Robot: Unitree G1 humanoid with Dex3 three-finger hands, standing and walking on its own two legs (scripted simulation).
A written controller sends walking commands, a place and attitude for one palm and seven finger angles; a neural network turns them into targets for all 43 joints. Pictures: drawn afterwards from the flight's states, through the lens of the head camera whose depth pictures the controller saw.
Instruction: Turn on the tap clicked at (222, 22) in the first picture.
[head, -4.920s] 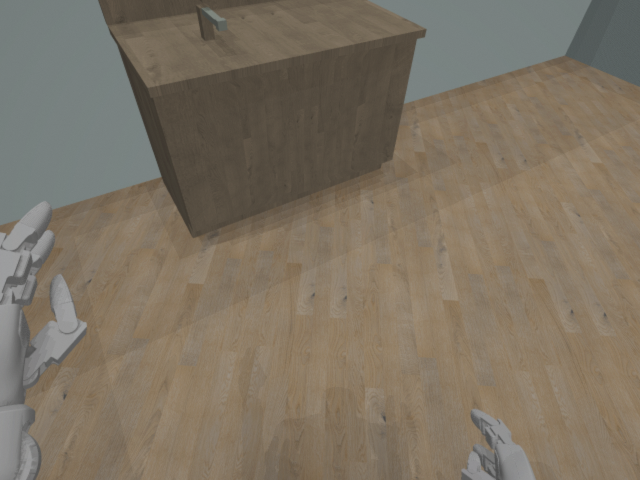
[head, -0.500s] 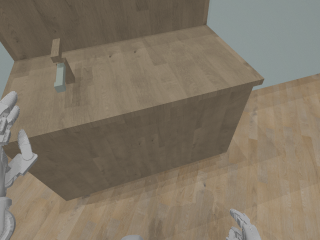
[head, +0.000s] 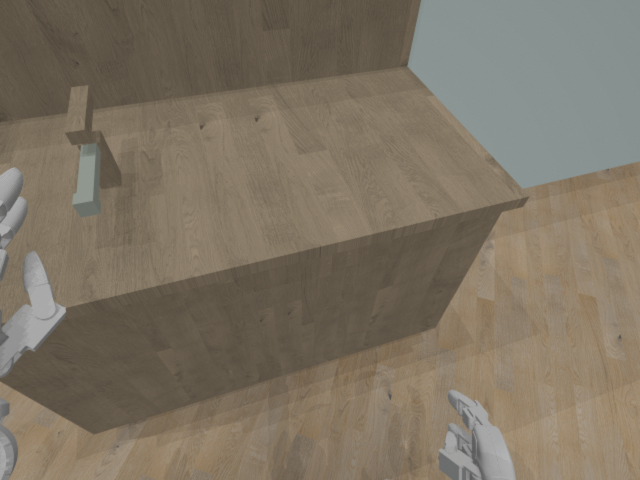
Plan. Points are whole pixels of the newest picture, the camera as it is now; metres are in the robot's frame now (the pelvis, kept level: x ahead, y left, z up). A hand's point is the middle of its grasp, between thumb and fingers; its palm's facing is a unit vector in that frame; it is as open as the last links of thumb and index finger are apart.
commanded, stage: take the last steps up to it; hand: left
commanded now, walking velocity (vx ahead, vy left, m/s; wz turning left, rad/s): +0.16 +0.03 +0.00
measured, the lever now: (87, 203) +0.47 +0.39 +0.04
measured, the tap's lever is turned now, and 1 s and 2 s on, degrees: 0 0 0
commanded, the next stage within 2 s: come to a stop and stand still in 0.04 s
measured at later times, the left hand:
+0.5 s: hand (78, 280) +0.26 +0.24 +0.17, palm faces +0.41 -0.82 -0.41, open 7.4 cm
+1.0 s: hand (68, 326) +0.21 +0.23 +0.17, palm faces +0.42 -0.83 -0.36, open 7.4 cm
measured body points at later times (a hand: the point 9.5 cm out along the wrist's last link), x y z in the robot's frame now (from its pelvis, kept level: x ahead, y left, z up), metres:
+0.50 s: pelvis +0.04 +0.00 +0.00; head +0.06 +0.02 +0.45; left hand +0.23 +0.29 +0.19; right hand +0.21 -0.25 -0.07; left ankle +0.07 +0.11 -0.74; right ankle +0.04 -0.11 -0.73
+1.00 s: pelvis +0.00 -0.01 +0.00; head +0.00 +0.00 +0.45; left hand +0.18 +0.28 +0.19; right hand +0.14 -0.25 -0.09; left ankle +0.07 +0.10 -0.74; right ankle +0.03 -0.12 -0.74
